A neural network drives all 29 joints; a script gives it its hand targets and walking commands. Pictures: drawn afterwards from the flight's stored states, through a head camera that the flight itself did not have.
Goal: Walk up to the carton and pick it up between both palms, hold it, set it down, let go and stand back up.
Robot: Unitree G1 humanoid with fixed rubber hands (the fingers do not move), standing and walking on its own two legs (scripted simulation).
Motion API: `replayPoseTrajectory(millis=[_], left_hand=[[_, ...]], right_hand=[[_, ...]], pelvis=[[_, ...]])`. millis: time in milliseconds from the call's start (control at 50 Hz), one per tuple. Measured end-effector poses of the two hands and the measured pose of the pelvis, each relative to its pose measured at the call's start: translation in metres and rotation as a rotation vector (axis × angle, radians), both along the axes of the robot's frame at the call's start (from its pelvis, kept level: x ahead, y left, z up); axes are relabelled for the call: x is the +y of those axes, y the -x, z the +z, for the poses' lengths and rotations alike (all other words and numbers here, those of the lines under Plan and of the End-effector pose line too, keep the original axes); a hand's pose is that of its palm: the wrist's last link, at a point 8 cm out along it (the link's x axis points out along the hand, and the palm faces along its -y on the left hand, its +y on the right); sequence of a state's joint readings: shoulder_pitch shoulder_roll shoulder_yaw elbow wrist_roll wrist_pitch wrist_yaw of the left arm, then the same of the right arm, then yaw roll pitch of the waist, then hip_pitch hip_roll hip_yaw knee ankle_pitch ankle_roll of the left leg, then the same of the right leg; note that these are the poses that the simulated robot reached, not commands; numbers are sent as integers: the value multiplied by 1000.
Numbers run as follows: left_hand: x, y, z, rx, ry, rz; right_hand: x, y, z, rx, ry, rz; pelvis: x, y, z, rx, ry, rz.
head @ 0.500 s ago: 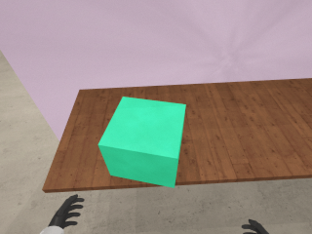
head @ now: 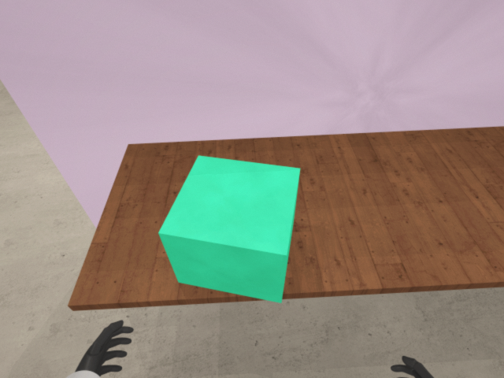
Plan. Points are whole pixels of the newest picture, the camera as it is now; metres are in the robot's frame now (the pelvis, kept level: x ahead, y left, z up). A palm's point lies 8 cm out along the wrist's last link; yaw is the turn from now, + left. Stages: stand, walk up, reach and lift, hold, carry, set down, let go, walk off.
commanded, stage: stand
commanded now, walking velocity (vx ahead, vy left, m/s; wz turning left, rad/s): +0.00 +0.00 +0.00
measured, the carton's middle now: (238, 226) +0.43 +0.04 -0.05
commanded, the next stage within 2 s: none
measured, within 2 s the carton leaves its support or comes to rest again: neither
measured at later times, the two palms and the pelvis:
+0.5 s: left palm out of the picture +0.15 +0.28 -0.07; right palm out of the picture +0.09 -0.26 -0.11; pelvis +0.00 +0.00 +0.00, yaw +0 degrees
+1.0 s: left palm out of the picture +0.14 +0.28 -0.08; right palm out of the picture +0.09 -0.26 -0.11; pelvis +0.00 +0.00 +0.00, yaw +0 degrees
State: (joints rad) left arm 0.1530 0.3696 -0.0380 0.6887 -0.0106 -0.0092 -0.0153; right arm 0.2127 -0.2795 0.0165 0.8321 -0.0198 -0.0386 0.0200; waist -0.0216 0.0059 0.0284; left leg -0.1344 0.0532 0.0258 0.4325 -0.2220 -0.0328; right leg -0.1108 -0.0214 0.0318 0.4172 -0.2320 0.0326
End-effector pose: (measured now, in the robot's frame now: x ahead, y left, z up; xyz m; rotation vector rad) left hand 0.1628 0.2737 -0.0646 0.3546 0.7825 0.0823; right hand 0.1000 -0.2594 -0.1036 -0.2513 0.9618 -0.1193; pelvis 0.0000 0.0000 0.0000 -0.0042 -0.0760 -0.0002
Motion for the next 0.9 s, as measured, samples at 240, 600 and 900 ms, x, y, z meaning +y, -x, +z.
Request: replayPoseTrajectory(millis=[240,600,900], left_hand=[[1,5,-3,16,1,5],[2,15,-10,53,2,13],[3,19,-14,75,2,19]], right_hand=[[-1,4,-1,9,2,-3],[-1,12,-3,34,2,-8],[-1,14,-4,46,1,-11]], pelvis=[[0,2,0,-3,0,0],[0,5,0,-7,0,0],[0,5,0,-7,0,0]])
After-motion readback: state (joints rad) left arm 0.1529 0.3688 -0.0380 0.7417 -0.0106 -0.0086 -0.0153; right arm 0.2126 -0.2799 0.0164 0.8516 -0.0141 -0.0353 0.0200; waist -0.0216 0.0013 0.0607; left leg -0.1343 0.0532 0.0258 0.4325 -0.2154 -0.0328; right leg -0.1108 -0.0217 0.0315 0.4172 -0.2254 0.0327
